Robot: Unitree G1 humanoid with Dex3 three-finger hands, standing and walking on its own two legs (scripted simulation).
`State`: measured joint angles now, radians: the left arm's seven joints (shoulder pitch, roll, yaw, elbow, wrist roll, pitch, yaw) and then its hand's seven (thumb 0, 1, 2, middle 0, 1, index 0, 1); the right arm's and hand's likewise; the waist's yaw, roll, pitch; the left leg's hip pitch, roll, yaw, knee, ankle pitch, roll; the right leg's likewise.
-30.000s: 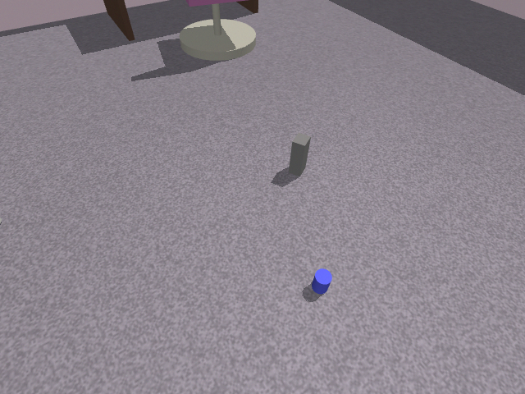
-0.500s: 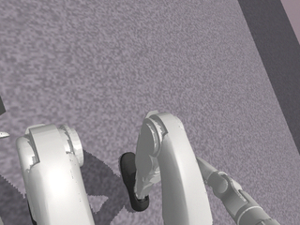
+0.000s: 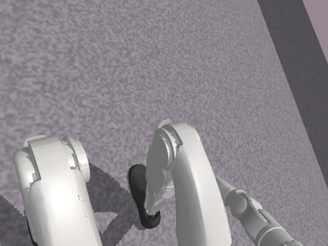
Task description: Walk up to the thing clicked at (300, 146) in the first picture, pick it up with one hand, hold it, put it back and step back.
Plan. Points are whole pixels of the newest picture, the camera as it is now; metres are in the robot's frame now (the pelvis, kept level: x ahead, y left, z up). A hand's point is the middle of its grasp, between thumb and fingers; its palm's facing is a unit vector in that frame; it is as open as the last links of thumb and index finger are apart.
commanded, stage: close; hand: left
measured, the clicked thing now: out of the picture +0.41 +0.31 -0.17
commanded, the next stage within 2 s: settle in 0.58 s
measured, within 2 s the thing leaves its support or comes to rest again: leaves its support in 1.02 s
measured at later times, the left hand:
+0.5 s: hand out of the picture +0.38 +0.33 -0.15, palm faces +0.50 -0.86 +0.01, open 10.1 cm
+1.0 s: hand out of the picture +0.37 +0.32 -0.15, palm faces +0.47 -0.88 -0.02, open 10.5 cm
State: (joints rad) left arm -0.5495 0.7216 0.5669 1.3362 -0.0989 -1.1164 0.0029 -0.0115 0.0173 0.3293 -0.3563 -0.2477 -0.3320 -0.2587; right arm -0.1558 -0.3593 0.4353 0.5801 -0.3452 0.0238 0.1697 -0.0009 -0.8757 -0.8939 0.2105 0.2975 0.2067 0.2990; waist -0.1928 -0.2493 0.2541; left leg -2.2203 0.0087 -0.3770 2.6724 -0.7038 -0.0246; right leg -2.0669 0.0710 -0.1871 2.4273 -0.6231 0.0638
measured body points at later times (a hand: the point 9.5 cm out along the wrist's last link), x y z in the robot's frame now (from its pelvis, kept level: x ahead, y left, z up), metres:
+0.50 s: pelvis +0.00 +0.00 +0.00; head +0.20 +0.19 +0.35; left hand +0.35 +0.37 -0.15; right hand +0.19 -0.24 -0.04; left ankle +0.08 +0.13 -0.25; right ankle +0.14 -0.14 -0.24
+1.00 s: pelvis +0.01 +0.00 +0.01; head +0.21 +0.19 +0.36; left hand +0.34 +0.36 -0.14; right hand +0.21 -0.24 -0.03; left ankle +0.08 +0.13 -0.25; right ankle +0.14 -0.14 -0.24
